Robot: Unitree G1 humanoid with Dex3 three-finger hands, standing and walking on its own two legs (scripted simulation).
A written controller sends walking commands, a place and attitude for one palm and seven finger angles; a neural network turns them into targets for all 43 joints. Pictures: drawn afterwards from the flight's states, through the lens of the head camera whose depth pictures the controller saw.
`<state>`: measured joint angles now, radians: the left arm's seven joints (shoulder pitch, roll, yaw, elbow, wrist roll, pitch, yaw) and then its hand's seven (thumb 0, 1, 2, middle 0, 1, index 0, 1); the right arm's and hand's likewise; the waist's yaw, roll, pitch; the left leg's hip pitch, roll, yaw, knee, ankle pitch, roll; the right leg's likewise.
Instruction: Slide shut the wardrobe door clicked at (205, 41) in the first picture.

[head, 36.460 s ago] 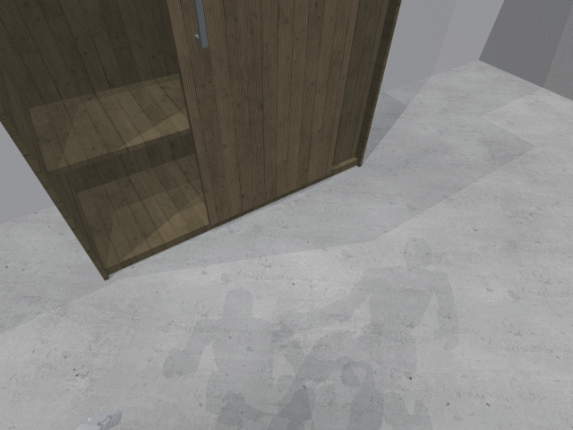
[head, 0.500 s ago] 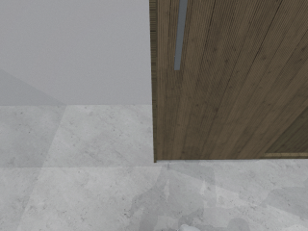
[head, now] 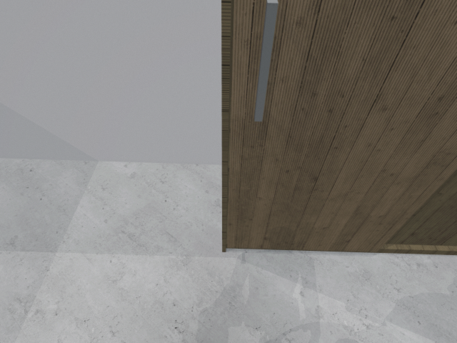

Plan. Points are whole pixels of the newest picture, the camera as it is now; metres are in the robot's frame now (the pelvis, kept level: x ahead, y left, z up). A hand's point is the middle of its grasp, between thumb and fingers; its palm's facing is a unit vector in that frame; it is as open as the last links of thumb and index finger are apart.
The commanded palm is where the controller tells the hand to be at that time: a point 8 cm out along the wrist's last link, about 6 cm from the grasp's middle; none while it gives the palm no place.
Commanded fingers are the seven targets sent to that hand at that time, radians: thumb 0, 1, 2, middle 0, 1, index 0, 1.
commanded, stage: let the arm hang, fingers relaxed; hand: right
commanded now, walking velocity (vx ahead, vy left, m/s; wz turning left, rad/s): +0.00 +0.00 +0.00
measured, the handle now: (263, 65) +0.60 -0.03 +0.19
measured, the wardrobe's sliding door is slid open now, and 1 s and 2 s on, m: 0.00 0.00 0.00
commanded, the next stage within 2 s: look to check the result in 0.22 s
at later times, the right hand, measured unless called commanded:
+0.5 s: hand out of the picture +0.00 -0.15 -0.18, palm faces +0.03 +0.99 -0.15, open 7.3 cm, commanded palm none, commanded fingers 0.00 -0.90 -0.90 0.20 0.30 0.20 0.30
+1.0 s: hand out of the picture +0.02 -0.16 -0.18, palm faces +0.03 +0.98 -0.17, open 7.3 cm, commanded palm none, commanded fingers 0.00 -0.90 -0.90 0.20 0.30 0.20 0.30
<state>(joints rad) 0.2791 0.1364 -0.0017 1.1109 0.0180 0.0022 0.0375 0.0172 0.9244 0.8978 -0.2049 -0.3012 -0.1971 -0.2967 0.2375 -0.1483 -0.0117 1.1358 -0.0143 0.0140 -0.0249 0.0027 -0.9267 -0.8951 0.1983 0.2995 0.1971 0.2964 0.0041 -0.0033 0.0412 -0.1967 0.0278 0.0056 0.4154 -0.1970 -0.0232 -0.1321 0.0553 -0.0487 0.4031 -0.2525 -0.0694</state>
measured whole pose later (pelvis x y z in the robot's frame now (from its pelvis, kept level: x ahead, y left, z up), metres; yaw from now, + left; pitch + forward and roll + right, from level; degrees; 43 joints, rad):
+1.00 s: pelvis +0.02 +0.01 +0.00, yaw +0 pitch -1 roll +0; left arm 0.28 0.12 0.00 1.15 0.01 -0.01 0.05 0.01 0.91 0.90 -0.20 -0.30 -0.20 -0.30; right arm 0.24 -0.14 -0.01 1.17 -0.01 0.00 -0.03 0.00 -0.92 -0.90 0.20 0.30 0.20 0.30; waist 0.01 0.00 0.06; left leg -0.16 0.02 0.01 0.40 -0.22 -0.02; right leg -0.10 0.05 -0.04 0.39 -0.27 -0.06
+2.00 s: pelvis +0.01 +0.02 +0.00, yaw -1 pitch -2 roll +0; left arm 0.20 0.20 0.00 1.15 0.01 -0.01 0.04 0.01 0.90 0.90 -0.20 -0.30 -0.20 -0.30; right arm 0.17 -0.20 -0.02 1.15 -0.01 -0.01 -0.02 0.00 -0.91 -0.90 0.20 0.30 0.20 0.30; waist 0.01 0.00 0.07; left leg -0.14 0.00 0.03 0.36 -0.19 0.01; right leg -0.08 0.03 -0.03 0.35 -0.24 -0.04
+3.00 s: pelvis +0.02 +0.04 +0.01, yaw -1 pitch -1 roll +0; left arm 0.13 0.29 0.01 1.14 0.01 -0.01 0.02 0.01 0.90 0.90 -0.21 -0.30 -0.20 -0.30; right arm 0.10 -0.28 -0.02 1.14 -0.01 -0.02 -0.01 0.00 -0.91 -0.89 0.20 0.30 0.20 0.30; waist 0.01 -0.01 0.06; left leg -0.11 -0.03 0.03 0.31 -0.17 0.03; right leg -0.05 0.00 -0.02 0.30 -0.22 -0.01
